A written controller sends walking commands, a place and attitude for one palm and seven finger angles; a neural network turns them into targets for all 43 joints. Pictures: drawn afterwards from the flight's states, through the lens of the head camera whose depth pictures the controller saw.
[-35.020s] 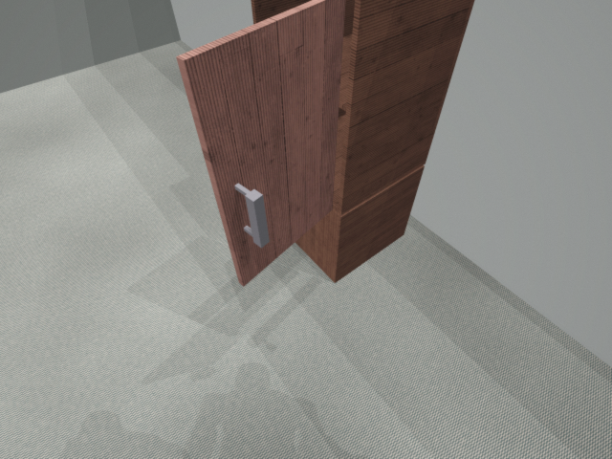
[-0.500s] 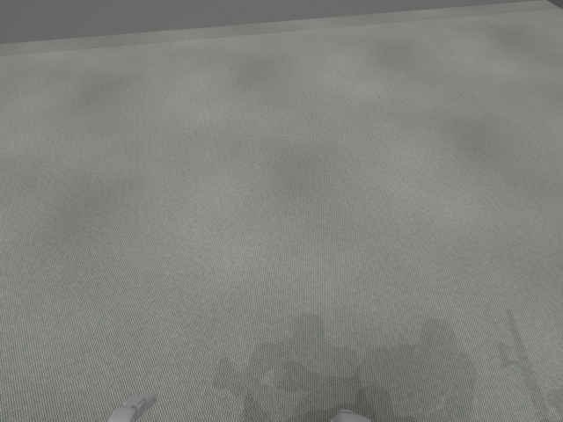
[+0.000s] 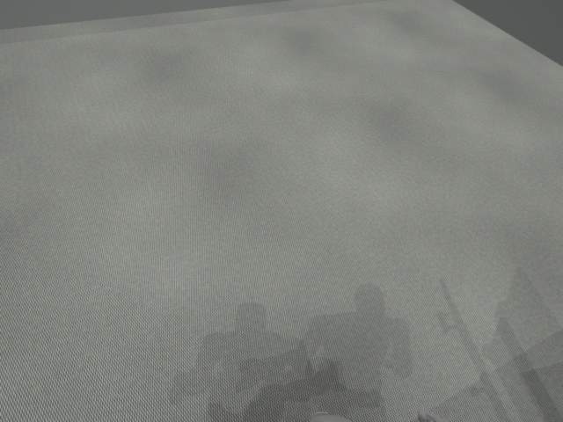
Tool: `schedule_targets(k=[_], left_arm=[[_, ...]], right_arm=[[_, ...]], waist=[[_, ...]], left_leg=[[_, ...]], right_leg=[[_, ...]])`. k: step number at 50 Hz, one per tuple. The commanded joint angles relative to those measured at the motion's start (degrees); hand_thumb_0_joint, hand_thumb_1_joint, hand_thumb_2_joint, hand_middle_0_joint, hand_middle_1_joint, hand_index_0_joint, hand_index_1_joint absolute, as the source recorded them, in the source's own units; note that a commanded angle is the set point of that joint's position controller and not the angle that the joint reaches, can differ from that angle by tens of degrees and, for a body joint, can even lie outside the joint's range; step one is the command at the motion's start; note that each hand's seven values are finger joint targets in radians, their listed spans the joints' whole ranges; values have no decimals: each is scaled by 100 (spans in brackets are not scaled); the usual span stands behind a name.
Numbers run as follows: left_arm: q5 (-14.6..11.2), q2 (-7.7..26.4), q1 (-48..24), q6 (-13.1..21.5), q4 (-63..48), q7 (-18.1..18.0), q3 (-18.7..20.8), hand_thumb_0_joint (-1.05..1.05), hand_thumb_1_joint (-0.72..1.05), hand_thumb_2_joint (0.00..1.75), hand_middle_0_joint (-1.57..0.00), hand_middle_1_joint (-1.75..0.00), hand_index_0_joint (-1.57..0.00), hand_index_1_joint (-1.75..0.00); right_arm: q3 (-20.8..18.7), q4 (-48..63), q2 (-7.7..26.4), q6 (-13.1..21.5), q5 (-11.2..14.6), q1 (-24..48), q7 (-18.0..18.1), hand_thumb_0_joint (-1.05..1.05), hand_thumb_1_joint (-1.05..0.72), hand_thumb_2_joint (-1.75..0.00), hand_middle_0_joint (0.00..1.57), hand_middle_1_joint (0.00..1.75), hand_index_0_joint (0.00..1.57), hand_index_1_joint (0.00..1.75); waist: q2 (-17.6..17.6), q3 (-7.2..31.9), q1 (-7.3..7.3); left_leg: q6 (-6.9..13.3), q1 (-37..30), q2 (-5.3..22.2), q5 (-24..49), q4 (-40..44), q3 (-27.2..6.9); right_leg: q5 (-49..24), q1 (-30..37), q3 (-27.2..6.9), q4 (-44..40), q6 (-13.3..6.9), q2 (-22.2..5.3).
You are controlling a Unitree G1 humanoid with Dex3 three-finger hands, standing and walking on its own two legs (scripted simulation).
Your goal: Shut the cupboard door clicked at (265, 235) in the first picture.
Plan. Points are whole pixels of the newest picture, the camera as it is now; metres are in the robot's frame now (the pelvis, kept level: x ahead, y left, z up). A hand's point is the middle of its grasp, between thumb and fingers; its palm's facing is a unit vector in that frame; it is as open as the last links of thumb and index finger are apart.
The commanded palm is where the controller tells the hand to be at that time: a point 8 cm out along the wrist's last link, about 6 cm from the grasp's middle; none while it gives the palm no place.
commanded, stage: turn to face it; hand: left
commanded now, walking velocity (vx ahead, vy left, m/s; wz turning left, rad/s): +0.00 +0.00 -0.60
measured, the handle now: out of the picture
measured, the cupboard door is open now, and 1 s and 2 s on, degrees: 75 75 75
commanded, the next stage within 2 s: none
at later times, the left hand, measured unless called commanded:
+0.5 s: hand (204, 396) +0.17 +0.13 -0.15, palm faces -0.32 -0.91 -0.26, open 7.4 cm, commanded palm none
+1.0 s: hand (231, 349) +0.25 +0.10 -0.16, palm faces -0.58 -0.79 -0.21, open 7.4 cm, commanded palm none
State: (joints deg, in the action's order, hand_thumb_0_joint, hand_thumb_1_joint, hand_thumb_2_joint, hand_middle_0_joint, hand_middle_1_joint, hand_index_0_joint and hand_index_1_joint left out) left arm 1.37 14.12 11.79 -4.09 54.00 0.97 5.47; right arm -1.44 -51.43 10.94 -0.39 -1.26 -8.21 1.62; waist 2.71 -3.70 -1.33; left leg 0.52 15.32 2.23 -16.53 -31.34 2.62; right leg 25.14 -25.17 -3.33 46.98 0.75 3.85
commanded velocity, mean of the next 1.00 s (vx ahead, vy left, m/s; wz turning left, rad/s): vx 0.00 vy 0.00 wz -0.60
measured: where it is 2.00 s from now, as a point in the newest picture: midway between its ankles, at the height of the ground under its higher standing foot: outside the picture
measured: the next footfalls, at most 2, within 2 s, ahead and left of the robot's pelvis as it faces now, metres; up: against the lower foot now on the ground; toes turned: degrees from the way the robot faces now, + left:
right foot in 0.32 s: +0.02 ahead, -0.15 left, +0.00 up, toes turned -18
left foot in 0.68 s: +0.12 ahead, +0.08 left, +0.00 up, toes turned -22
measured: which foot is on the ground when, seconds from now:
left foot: down 0.00-0.32, up 0.34-0.66, down 0.68-1.00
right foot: up 0.00-0.30, down 0.32-0.68, up 0.70-1.00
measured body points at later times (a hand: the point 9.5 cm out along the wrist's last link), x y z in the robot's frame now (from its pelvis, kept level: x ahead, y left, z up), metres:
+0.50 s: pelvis +0.01 -0.03 +0.00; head +0.06 -0.06 +0.44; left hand +0.19 +0.18 -0.13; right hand -0.02 -0.31 -0.15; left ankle +0.03 +0.10 -0.66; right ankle -0.02 -0.14 -0.74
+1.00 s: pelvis +0.04 -0.01 +0.01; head +0.09 -0.02 +0.45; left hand +0.28 +0.14 -0.14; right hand -0.08 -0.24 -0.13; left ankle +0.09 +0.09 -0.74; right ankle -0.07 -0.12 -0.68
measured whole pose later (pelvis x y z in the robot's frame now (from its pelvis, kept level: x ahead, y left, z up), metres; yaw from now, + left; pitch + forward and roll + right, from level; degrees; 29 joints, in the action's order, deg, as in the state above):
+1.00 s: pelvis +0.04 -0.01 +0.01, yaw -37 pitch +1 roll -3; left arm 1.2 15.6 7.2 -5.2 50.8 2.5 5.1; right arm -1.3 -52.2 11.5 -0.8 -1.5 -13.5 1.0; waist 0.3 -5.8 0.7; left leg -0.3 12.1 8.6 -16.7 -28.8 12.9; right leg 25.5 -23.3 3.2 51.4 2.9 -2.2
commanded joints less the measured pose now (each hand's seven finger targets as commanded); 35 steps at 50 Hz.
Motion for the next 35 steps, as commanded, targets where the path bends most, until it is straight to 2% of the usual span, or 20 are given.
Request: schedule_targets(k=[1, 3, 10, 12, 14, 15, 16, 17, 18, 19, 20, 21, 24, 25, 29, 31, 32, 33, 34, 35], left_arm=[[-13, 438, -124, 109, -614, 94, 119, 0, 90, 90, -20, -30, -20, -30], [-32, 377, -177, 76, -648, 116, 78, 0, 90, 90, -20, -30, -20, -30], [-23, 312, -661, 99, -877, 144, -14, 0, 90, 90, -20, -30, -20, -30], [-26, 361, -531, 127, -880, 142, -20, 0, 90, 90, -20, -30, -20, -30], [-8, 574, -11, 201, -730, 118, 30, 0, 90, 90, -20, -30, -20, -30], [32, 1056, 473, 267, -607, 57, 119, 0, 90, 90, -20, -30, -20, -30], [25, 1573, 795, 310, -476, -21, 214, 0, 90, 90, -20, -30, -20, -30], [-47, 1624, 945, 282, -469, -94, 211, 0, 90, 90, -20, -30, -20, -30], [-29, 1511, 676, 295, -505, -154, 236, 0, 90, 90, -20, -30, -20, -30], [-49, 1266, 260, 254, -620, -188, 181, 0, 90, 90, -20, -30, -20, -30], [-38, 1109, -107, 241, -756, -177, 119, 0, 90, 90, -20, -30, -20, -30], [-31, 1061, -291, 254, -849, -170, 85, 0, 90, 90, -20, -30, -20, -30], [19, 1076, -426, 270, -870, -146, 79, 0, 90, 90, -20, -30, -20, -30], [19, 1104, -360, 262, -869, -127, 83, 0, 90, 90, -20, -30, -20, -30], [43, 1166, -299, 228, -805, -99, 147, 0, 90, 90, -20, -30, -20, -30], [-2, 1144, -413, 197, -819, -91, 152, 0, 90, 90, -20, -30, -20, -30], [-29, 1082, -546, 172, -842, -88, 146, 0, 90, 90, -20, -30, -20, -30], [-72, 836, -502, 140, -908, -75, 99, 0, 90, 90, -20, -30, -20, -30], [-110, 471, -302, 126, -978, -19, 29, 0, 90, 90, -20, -30, -20, -30], [-61, 571, -414, 119, -1064, 14, 27, 0, 90, 90, -20, -30, -20, -30]], right_arm=[[-243, 428, 1155, 85, -75, -130, 118, 0, -90, -90, 20, 30, 20, 30], [-247, 370, 1138, 90, -52, -331, 103, 0, -90, -90, 20, 30, 20, 30], [-389, 203, 1354, 33, -56, -633, 18, 0, -90, -90, 20, 30, 20, 30], [-425, 218, 1453, 13, -51, -500, -2, 0, -90, -90, 20, 30, 20, 30], [-448, 245, 1457, -4, 3, -390, -43, 0, -90, -90, 20, 30, 20, 30], [-415, 353, 1213, -2, 60, -392, -80, 0, -90, -90, 20, 30, 20, 30], [-275, 647, 779, -15, 65, -58, -80, 0, -90, -90, 20, 30, 20, 30], [-232, 731, 898, -98, 60, 182, 13, 0, -90, -90, 20, 30, 20, 30], [-243, 682, 884, -91, 75, 191, 60, 0, -90, -90, 20, 30, 20, 30], [-272, 580, 1014, -99, 71, 178, 58, 0, -90, -90, 20, 30, 20, 30], [-277, 473, 974, -121, 59, 62, 13, 0, -90, -90, 20, 30, 20, 30], [-259, 389, 923, -151, 40, -100, -23, 0, -90, -90, 20, 30, 20, 30], [-262, 358, 842, -178, 32, -243, -68, 0, -90, -90, 20, 30, 20, 30], [-261, 378, 816, -174, 31, -188, -76, 0, -90, -90, 20, 30, 20, 30], [-242, 479, 786, -84, 72, -197, -41, 0, -90, -90, 20, 30, 20, 30], [-233, 395, 813, -35, 85, -509, 2, 0, -90, -90, 20, 30, 20, 30], [-237, 319, 850, 1, 84, -778, 15, 0, -90, -90, 20, 30, 20, 30], [-268, 275, 1122, 73, 54, -921, 39, 0, -90, -90, 20, 30, 20, 30], [-374, 332, 1654, 91, -18, -975, 31, 0, -90, -90, 20, 30, 20, 30], [-388, 390, 1830, 79, -48, -1001, 67, 0, -90, -90, 20, 30, 20, 30]], waist=[[-1183, 324, 38], [-1211, 472, 113], [-1543, 466, 364], [-1586, 514, 273], [-1129, 688, -27], [11, 1059, -259], [1473, 939, -422], [1030, 907, -503], [1519, 903, -359], [1243, 728, -232], [732, 667, -19], [571, 741, 104], [416, 620, 180], [394, 550, 128], [543, 617, 87], [612, 684, 232], [545, 679, 393], [-165, 780, 418], [-1848, 788, 379], [-2067, 745, 439]], left_leg=[[718, -735, 1698, 2727, 1300, -754], [653, -1079, 1573, 3113, 1173, -370], [622, -1161, 1790, 3299, 788, 134], [495, -1056, 1828, 3099, 519, 251], [103, -486, 1559, 2542, -338, 578], [-239, 449, 1137, 1375, -1441, 943], [-506, 1955, 242, -2042, -2803, 849], [-484, 2176, 296, -2157, -3504, -40], [-508, 2430, 342, -1968, -3838, -280], [-518, 2365, 497, -1461, -3894, -427], [-572, 2090, 506, -1007, -3795, -359], [-603, 1773, 468, -793, -3604, -262], [-600, 1310, 312, -575, -2868, -146], [-599, 1241, 238, -562, -2593, -104], [-533, 772, 43, -741, -1279, -48], [-496, 206, -56, -240, -439, -12], [-466, -335, -39, 221, 252, -13], [-286, -958, 473, 310, 1090, -563], [223, -1321, 1840, 714, 1496, -1986], [769, -1057, 2631, 1194, 1671, -2465]], right_leg=[[163, -728, 237, 1835, 244, -465], [-48, -699, 392, 1635, 298, -512], [-62, 82, 875, -104, 172, -494], [-287, 510, 962, -757, 78, -437], [-1563, 1654, 968, -2032, -69, -415], [-2930, 2842, -68, -2405, -388, -1318], [-5415, 3295, -1633, -2420, -1050, -2562], [-5912, 3020, -1710, -2347, -1389, -2702], [-5368, 2921, -1956, -2427, -1477, -2515], [-4588, 2645, -1620, -2473, -1400, -2270], [-4073, 2291, -1121, -2490, -1230, -1969], [-3687, 1954, -921, -2547, -1139, -1831], [-2715, 1428, -918, -2740, -1082, -1677], [-2541, 1323, -1017, -2774, -1095, -1614], [-2703, 1361, -1477, -2524, -1133, -1615], [-2740, 1124, -1542, -2272, -938, -1451], [-2430, 771, -1475, -2087, -729, -1317], [-1815, 216, -1189, -1578, -431, -852], [28, -584, -316, -339, -87, -49], [1132, -759, 101, 949, 56, -109]])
